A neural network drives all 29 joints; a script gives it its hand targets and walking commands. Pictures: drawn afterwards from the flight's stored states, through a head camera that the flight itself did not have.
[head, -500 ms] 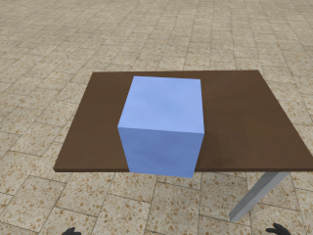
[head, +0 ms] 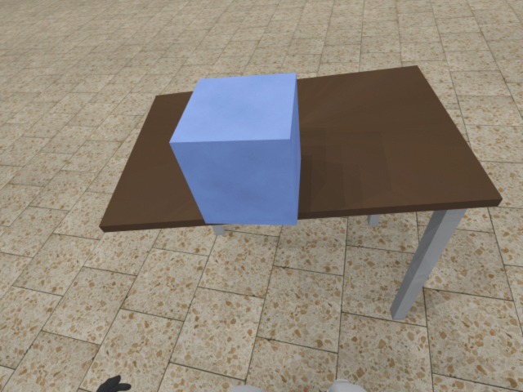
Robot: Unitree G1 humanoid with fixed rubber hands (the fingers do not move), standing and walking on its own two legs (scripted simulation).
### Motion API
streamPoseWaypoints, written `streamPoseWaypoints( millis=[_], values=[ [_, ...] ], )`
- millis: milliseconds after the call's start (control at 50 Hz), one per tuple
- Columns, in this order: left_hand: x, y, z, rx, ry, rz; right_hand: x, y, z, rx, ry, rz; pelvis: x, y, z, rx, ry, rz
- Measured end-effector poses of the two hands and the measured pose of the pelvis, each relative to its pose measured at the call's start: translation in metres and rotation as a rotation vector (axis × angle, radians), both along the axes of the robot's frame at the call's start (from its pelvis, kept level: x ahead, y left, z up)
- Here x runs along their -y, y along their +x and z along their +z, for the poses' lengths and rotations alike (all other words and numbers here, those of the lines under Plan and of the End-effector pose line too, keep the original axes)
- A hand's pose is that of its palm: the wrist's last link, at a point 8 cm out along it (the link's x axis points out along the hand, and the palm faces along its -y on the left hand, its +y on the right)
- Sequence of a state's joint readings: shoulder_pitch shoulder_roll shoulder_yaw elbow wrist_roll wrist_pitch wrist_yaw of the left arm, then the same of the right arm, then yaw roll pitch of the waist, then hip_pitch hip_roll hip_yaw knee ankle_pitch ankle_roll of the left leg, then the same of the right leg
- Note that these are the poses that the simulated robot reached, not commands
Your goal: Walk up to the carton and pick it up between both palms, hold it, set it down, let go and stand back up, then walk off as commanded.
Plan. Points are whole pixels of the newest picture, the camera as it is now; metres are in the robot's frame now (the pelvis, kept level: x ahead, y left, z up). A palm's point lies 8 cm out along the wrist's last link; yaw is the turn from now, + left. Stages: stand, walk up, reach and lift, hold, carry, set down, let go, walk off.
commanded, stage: walk off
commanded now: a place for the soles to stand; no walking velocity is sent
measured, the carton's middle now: (248, 152) +0.53 +0.07 +0.07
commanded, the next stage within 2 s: stand in 1.84 s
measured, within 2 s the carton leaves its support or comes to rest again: neither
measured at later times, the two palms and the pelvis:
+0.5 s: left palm out of the picture -0.09 +0.29 -0.08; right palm out of the picture -0.10 -0.32 -0.13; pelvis -0.19 -0.01 -0.01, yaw -1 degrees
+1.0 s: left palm out of the picture -0.15 +0.33 -0.08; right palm out of the picture -0.16 -0.28 -0.11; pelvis -0.24 +0.03 +0.00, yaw +1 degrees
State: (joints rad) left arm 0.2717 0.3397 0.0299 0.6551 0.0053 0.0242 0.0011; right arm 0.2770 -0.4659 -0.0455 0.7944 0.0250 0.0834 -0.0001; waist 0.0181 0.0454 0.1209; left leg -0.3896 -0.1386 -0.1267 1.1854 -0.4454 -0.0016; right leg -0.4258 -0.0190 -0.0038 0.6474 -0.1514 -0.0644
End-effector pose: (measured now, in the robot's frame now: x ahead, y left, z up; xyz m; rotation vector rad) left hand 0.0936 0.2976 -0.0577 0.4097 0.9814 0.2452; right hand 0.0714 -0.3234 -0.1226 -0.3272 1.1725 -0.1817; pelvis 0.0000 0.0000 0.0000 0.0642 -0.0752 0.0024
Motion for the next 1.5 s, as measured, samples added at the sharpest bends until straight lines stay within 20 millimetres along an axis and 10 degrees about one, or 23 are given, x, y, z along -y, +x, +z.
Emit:
streamPoseWaypoints(
  millis=[260,560,760,1080,1500],
  values=[
    [-0.021,-0.096,-0.031,-0.037,-0.063,0.009,-0.029,-0.141,0.006,-0.047,-0.031,-0.033,-0.023,-0.108,-0.009,0.029,-0.062,0.003],
    [0.012,-0.205,-0.01,-0.023,0.004,-0.004,0.002,-0.182,-0.001,0.1,0.032,-0.017,0.016,-0.202,-0.004,0.059,-0.024,-0.02],
    [0.007,-0.238,0.005,-0.025,0.031,-0.005,0.004,-0.229,-0.003,0.013,0.044,0.007,0.013,-0.232,0.005,0.015,-0.019,-0.004],
    [-0.039,-0.246,-0.024,-0.055,-0.062,0.004,-0.057,-0.23,0.022,0.056,0.009,0.021,-0.039,-0.237,0.006,-0.007,-0.083,0.009],
    [-0.048,-0.228,-0.022,-0.048,-0.058,0.005,-0.068,-0.192,0.023,0.077,0.022,0.044,-0.048,-0.215,0.008,-0.032,-0.076,0.021]
  ],
)
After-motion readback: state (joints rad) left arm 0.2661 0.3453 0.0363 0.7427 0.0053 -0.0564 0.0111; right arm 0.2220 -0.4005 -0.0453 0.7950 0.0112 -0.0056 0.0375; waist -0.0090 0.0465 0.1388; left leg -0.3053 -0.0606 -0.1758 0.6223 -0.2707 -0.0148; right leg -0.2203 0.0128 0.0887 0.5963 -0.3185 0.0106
